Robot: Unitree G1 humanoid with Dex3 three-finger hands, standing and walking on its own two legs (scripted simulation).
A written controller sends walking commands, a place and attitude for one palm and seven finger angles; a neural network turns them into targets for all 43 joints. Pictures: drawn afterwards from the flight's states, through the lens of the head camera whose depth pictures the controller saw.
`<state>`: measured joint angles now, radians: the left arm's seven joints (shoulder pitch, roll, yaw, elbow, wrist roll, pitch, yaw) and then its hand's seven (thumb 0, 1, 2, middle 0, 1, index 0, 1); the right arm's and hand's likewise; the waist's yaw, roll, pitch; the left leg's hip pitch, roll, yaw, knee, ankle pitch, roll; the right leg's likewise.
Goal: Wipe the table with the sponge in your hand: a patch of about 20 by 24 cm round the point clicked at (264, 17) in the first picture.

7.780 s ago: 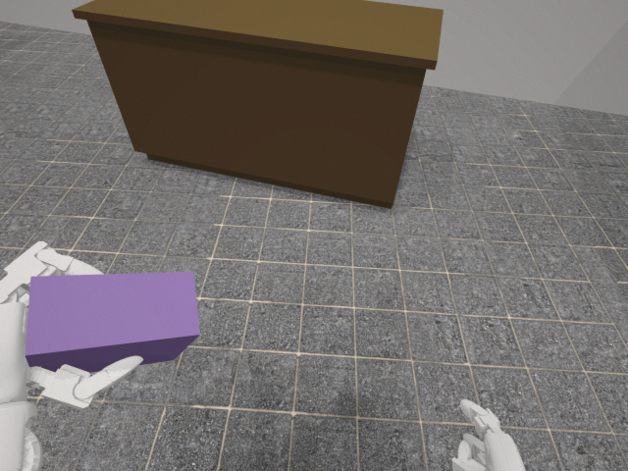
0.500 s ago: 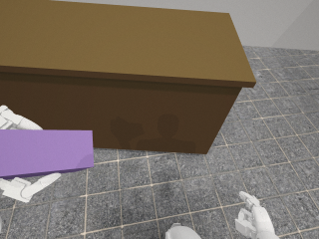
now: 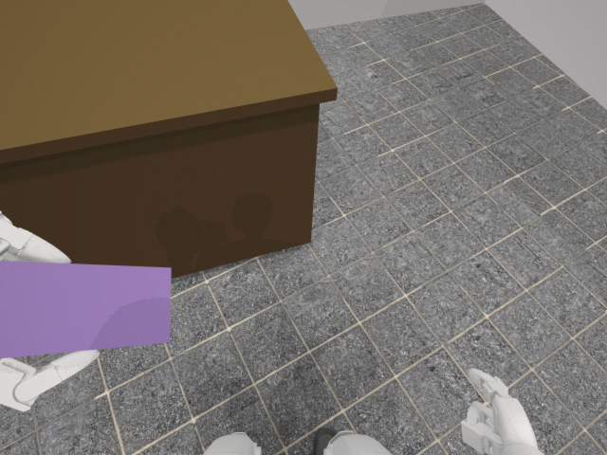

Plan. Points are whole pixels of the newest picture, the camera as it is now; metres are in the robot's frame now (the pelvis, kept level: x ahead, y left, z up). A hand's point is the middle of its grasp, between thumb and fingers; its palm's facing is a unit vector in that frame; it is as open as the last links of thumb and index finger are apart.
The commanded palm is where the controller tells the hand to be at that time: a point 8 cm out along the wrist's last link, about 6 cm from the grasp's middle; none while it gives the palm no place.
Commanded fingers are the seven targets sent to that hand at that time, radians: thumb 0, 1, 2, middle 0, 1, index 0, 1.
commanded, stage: turn to face it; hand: left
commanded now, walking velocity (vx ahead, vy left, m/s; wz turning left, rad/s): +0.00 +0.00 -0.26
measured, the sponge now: (97, 310) +0.23 +0.19 +0.15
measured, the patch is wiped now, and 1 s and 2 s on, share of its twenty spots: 0.00 0.00 0.00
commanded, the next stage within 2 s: take the last steps up to it in 0.08 s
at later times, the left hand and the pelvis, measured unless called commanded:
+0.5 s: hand (78, 341) +0.20 +0.18 +0.18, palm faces +0.29 -0.83 -0.48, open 10.5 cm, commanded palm +0.14 +0.24 +0.18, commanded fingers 0.00 0.10 1.30 -1.20 -1.60 -1.20 -1.60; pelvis -0.04 -0.03 +0.00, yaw -4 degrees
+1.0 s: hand (53, 295) +0.23 +0.21 +0.18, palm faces +0.35 -0.79 -0.50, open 10.5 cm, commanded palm +0.18 +0.27 +0.18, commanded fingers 0.00 0.10 1.30 -1.20 -1.60 -1.20 -1.60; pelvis +0.01 +0.00 -0.01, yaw -1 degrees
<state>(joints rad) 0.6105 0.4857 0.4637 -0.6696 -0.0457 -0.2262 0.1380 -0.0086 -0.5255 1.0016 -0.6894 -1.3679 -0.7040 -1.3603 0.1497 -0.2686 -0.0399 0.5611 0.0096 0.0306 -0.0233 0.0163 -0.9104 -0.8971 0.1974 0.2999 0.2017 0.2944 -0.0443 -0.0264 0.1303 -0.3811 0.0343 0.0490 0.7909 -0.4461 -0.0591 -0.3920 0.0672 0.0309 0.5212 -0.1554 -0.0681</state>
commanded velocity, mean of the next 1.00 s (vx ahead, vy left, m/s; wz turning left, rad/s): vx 0.25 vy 0.13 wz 0.03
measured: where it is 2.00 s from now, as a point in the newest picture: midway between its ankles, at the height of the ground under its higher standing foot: (261, 425)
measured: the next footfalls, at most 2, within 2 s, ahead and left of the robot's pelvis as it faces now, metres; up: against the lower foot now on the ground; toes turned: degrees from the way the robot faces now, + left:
left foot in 0.08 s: +0.02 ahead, +0.13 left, +0.00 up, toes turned +3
right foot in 0.34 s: +0.00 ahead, -0.14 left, +0.00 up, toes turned -9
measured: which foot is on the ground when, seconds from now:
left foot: up 0.00-0.06, down 0.08-0.36, up 0.38-0.68, down 0.70-0.96, up 0.98-1.00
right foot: down 0.00-0.10, up 0.12-0.32, down 0.34-0.72, up 0.74-0.92, down 0.94-1.00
